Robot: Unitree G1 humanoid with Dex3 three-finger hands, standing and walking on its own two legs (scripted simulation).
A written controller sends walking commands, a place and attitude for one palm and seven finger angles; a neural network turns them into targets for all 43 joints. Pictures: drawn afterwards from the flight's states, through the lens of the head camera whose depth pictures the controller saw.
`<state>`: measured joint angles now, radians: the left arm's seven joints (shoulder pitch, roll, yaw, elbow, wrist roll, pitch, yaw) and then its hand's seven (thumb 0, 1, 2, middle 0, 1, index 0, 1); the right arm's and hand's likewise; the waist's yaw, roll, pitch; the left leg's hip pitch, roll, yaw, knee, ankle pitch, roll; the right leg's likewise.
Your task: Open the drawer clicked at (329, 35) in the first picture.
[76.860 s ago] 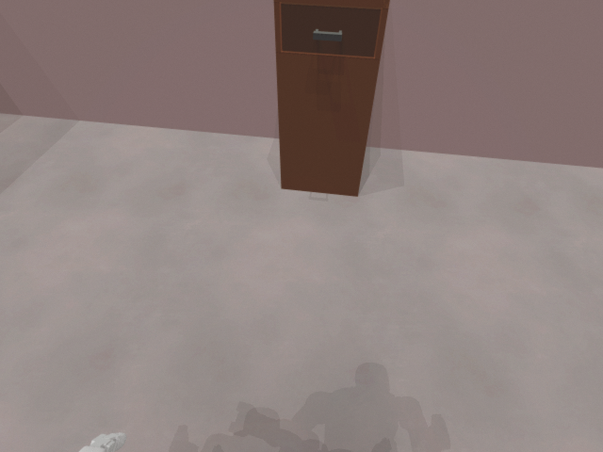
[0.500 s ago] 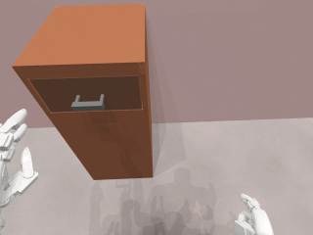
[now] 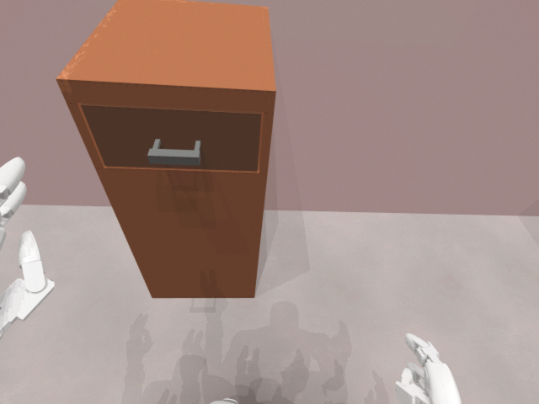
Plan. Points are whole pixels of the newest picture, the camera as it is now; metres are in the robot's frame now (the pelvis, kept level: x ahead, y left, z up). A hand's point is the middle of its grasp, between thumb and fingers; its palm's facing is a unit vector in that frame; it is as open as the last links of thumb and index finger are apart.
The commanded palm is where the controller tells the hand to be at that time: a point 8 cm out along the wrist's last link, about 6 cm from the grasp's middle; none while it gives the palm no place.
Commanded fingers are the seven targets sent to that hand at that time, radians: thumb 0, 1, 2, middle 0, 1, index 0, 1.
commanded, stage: step back with the hand held close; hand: left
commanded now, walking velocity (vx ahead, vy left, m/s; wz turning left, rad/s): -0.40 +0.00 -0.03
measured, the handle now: (176, 150) +0.58 +0.24 +0.02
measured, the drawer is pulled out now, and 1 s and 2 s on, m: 0.00 0.00 0.00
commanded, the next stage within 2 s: stop stepping back and stand still in 0.56 s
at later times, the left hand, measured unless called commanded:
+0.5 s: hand (6, 380) +0.11 +0.22 +0.19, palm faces +0.33 -0.83 -0.46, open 7.4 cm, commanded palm +0.05 +0.26 +0.21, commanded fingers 0.00 0.90 0.90 -0.20 -0.30 -0.20 -0.30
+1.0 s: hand out of the picture -0.04 +0.24 +0.19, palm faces +0.51 -0.75 -0.41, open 7.4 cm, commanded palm -0.11 +0.27 +0.21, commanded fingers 0.00 0.90 0.90 -0.20 -0.30 -0.20 -0.30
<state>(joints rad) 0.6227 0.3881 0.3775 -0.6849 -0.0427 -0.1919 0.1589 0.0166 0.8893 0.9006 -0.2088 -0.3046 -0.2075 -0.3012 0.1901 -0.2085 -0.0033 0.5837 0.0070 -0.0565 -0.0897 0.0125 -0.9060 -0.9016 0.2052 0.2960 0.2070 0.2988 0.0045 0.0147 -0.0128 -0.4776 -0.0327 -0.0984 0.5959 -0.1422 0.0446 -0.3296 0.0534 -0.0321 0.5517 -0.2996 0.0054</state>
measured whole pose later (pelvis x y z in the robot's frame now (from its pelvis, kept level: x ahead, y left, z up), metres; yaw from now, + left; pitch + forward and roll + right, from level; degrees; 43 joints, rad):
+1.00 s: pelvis -0.22 -0.02 +0.00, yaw +4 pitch +0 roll +1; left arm 0.55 0.37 0.39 -0.54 -0.01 -0.18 0.17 0.01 0.89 0.90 -0.20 -0.30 -0.20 -0.30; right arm 0.31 -0.20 0.01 0.64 -0.01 -0.11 -0.07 0.01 -0.91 -0.90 0.20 0.30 0.21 0.30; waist -0.02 -0.02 -0.08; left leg -0.22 0.00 0.00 0.54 -0.32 -0.01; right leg -0.36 0.00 -0.07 0.65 -0.32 0.00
